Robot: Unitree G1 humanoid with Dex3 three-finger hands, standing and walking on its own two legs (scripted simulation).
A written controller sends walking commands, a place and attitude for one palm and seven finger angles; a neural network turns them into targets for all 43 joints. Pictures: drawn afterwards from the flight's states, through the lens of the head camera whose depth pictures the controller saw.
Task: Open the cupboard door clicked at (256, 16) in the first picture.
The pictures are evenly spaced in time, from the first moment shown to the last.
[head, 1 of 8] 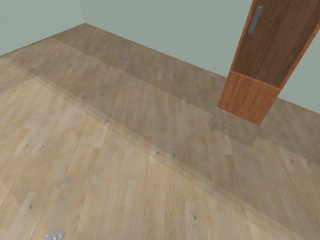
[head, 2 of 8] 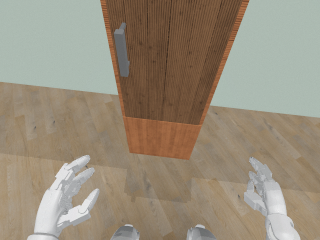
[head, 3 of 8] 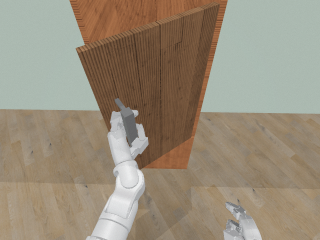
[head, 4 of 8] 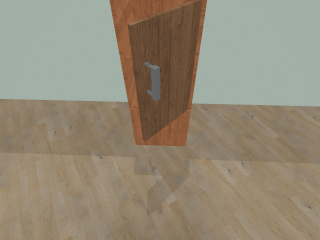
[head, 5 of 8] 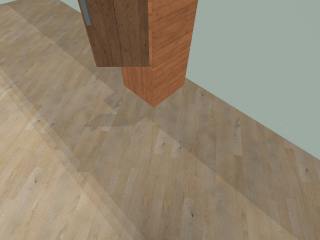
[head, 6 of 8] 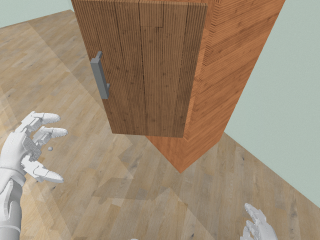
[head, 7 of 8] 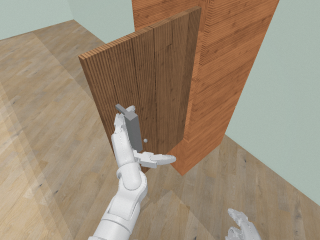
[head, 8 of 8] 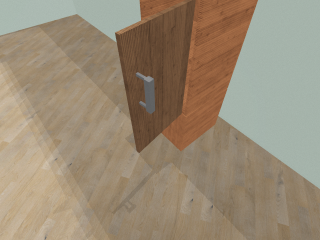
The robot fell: no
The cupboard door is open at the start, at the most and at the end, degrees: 0 99 99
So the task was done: yes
